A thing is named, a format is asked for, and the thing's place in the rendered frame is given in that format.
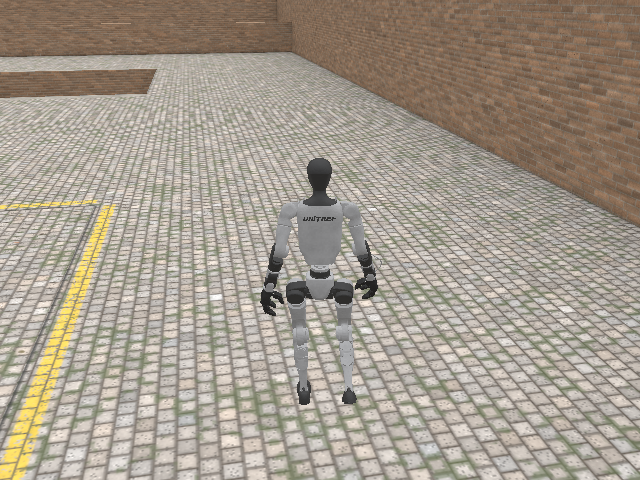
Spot left robot thigh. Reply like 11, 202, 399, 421
286, 278, 309, 346

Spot robot right upper arm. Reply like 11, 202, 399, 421
340, 201, 368, 256

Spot left robot hand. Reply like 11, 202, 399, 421
260, 289, 284, 316

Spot right robot hand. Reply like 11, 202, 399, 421
355, 278, 378, 299

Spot right robot thigh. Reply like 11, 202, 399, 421
333, 278, 354, 342

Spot right robot forearm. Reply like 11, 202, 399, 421
357, 240, 376, 281

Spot robot thigh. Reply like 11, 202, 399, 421
286, 278, 309, 346
333, 278, 354, 342

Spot left robot forearm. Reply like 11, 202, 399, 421
263, 243, 283, 292

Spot robot left upper arm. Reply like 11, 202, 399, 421
273, 201, 299, 258

